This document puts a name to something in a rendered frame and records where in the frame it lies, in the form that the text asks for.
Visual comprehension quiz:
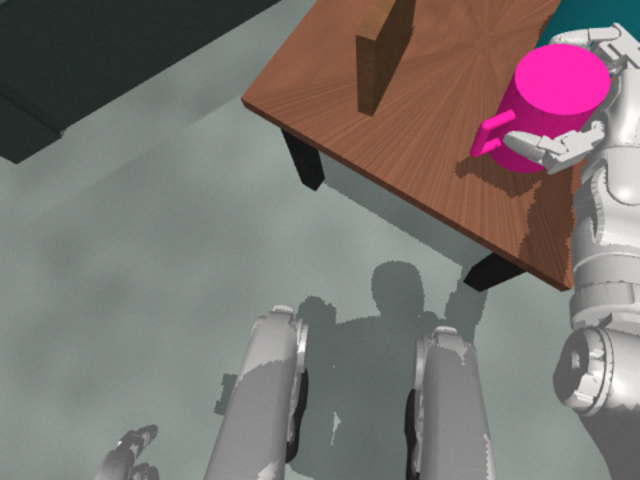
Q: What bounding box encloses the right robot hand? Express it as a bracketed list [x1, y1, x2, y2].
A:
[503, 23, 640, 175]

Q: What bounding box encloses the left robot foot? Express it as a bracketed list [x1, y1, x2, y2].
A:
[285, 368, 308, 464]

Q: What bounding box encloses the right robot foot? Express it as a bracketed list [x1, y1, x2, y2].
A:
[404, 389, 420, 480]

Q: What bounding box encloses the right robot arm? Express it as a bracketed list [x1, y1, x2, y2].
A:
[553, 146, 640, 480]

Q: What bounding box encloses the coffee table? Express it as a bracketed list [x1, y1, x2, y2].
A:
[241, 0, 640, 292]

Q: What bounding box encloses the sofa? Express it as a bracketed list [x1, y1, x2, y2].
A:
[0, 0, 281, 164]

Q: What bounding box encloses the left robot hand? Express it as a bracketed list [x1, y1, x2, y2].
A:
[92, 425, 160, 480]

